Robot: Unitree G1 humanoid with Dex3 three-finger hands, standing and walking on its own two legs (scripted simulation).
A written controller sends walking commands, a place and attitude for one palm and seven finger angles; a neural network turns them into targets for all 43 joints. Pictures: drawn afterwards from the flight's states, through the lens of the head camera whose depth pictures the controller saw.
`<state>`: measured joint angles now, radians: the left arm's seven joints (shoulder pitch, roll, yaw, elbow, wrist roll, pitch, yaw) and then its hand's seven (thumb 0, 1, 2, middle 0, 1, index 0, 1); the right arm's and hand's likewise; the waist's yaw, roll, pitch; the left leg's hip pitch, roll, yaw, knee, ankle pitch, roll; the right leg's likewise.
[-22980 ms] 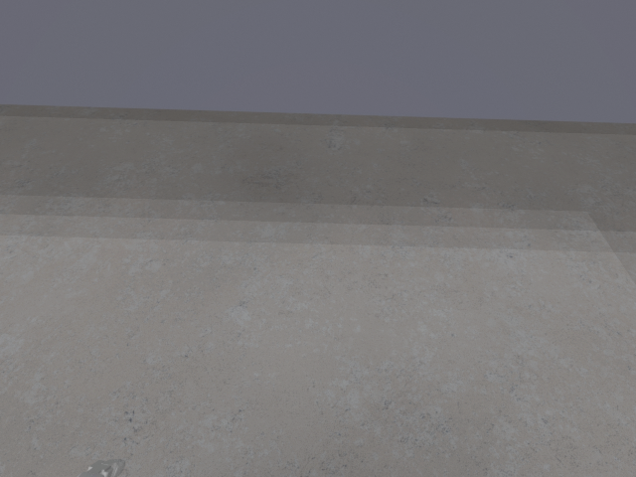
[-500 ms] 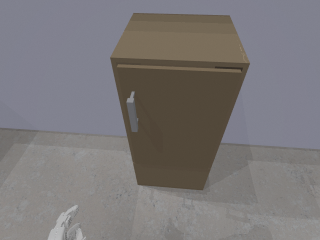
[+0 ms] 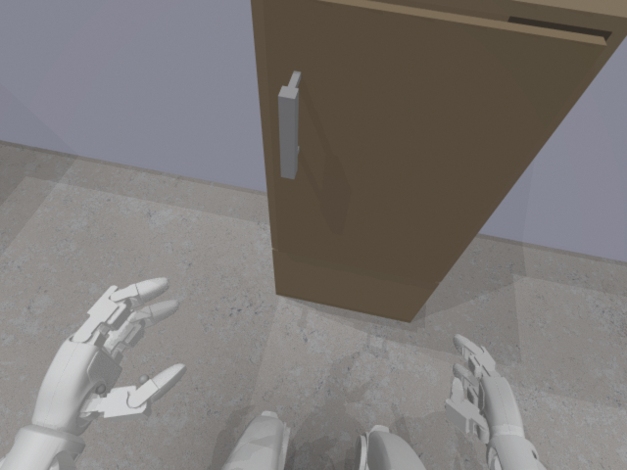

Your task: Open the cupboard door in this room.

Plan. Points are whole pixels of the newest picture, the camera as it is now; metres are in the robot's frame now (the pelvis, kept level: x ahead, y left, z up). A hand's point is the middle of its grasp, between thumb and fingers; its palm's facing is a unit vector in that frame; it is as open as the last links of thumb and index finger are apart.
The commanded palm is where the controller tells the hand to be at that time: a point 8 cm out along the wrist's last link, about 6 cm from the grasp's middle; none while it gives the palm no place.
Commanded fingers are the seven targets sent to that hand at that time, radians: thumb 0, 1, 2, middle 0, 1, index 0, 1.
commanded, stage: raise the hand with hooked fingers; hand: left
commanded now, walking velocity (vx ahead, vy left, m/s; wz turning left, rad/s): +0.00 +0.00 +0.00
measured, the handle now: (292, 128) +0.56 +0.11 +0.08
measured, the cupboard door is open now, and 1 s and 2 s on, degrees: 0 0 0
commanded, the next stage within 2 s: move the hooked fingers beside the handle in 1.46 s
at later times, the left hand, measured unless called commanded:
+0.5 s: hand (106, 334) +0.23 +0.25 +0.06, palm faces -0.08 -1.00 -0.05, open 12.9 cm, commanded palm +0.22 +0.31 +0.07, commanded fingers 0.00 -0.45 0.32 -0.30 -1.17 -0.30 -1.17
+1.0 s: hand (83, 274) +0.29 +0.29 +0.09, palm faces -0.07 -1.00 -0.06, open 14.0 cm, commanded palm +0.26 +0.34 +0.09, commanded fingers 0.00 -0.50 0.30 -0.30 -1.20 -0.30 -1.20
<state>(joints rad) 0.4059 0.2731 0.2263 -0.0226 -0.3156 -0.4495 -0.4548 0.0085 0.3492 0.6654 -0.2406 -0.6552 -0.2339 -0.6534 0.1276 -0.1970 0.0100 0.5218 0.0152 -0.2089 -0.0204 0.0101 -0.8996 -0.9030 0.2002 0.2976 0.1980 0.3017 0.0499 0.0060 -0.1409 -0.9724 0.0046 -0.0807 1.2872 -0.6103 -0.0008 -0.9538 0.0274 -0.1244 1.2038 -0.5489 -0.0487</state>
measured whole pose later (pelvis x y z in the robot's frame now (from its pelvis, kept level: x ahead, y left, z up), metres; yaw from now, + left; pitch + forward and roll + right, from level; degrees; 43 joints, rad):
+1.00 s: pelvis +0.00 +0.02 +0.03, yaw -1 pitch +15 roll -3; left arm 0.00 0.46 0.43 0.40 -0.37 -0.31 -0.58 -0.01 -0.50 0.30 -0.30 -1.20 -0.30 -1.20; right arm 0.28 -0.28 0.04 0.52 0.04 -0.19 -0.05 0.01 -0.90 -0.90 0.20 0.30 0.20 0.30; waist -0.01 0.01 -0.13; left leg -0.86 -0.01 -0.03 1.12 -0.53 0.03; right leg -0.85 0.02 -0.07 1.04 -0.46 -0.01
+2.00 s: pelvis +0.00 +0.02 +0.03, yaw -2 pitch +17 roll -3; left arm -0.20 0.41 0.34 0.52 -0.30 -0.32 -0.47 -0.02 -0.50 0.30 -0.30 -1.20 -0.30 -1.20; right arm 0.29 -0.27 0.04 0.52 0.04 -0.12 -0.05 0.01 -0.90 -0.90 0.20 0.30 0.20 0.30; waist -0.05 0.00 -0.14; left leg -0.88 0.00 -0.02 1.11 -0.52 0.03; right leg -0.88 0.02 -0.06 1.04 -0.45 -0.01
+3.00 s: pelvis +0.00 +0.01 +0.01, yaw -3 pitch +23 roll -3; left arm -0.80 0.47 0.36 1.08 -0.14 -0.42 -0.32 -0.02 -0.50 0.30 -0.30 -1.20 -0.30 -1.20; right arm 0.35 -0.26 0.03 0.61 0.00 0.03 -0.01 0.01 -0.90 -0.90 0.20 0.30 0.20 0.30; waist -0.15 0.01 -0.13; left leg -1.04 0.01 -0.01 1.17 -0.54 0.03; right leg -1.05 0.04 -0.05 1.10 -0.46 -0.02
